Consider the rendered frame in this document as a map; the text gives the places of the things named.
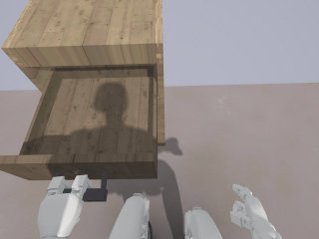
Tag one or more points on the drawer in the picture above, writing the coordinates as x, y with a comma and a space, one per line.
92, 119

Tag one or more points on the left robot shin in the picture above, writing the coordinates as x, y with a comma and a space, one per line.
145, 228

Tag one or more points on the handle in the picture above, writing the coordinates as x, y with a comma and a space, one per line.
92, 194

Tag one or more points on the robot right forearm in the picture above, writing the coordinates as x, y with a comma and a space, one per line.
262, 229

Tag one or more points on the cabinet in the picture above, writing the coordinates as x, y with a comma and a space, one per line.
57, 33

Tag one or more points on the left robot thigh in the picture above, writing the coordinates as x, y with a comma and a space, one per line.
134, 214

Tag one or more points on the robot right hand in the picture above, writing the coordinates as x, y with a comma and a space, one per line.
243, 214

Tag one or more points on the robot left hand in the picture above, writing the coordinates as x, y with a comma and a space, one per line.
59, 212

